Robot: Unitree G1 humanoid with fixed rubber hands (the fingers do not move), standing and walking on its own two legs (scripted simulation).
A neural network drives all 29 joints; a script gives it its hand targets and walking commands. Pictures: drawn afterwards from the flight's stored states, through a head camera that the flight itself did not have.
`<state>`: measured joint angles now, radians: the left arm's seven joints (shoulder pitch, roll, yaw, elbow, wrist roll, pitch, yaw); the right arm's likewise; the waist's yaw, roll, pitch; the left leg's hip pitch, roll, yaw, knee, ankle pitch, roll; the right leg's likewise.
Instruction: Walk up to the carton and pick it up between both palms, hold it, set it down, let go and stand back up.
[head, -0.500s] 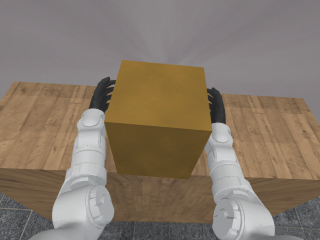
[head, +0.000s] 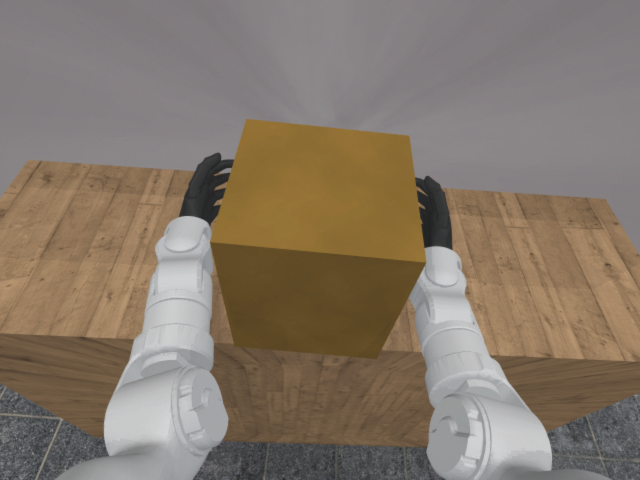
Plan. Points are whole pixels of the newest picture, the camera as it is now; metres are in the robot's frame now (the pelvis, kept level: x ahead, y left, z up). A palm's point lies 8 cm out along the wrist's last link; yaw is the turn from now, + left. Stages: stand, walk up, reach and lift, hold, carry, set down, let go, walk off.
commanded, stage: reach and lift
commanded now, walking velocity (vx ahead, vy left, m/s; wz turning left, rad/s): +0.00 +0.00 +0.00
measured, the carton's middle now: (316, 247) +0.40 +0.03 +0.04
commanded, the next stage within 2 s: none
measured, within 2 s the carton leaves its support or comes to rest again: leaves its support in 0.46 s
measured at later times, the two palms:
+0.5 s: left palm (196, 215) +0.40 +0.18 +0.10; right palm (437, 243) +0.37 -0.12 +0.09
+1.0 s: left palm (204, 202) +0.40 +0.16 +0.12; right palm (452, 232) +0.38 -0.14 +0.11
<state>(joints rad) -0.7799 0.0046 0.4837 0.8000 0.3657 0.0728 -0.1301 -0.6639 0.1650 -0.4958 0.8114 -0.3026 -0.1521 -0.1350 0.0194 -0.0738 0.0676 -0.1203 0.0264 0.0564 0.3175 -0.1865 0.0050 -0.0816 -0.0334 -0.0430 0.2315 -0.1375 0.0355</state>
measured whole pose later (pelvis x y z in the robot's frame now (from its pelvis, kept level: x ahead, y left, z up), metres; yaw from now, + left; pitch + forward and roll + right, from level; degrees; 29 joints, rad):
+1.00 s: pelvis -0.01 -0.01 +0.00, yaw +1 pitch +1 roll -1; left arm -0.81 0.05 0.34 0.89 0.28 0.04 -0.02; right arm -0.69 0.06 -0.36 0.96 -0.15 -0.26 -0.18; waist 0.00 -0.06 -0.04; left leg -0.17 0.05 0.06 0.30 -0.15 -0.01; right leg -0.10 -0.02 -0.08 0.18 -0.09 0.02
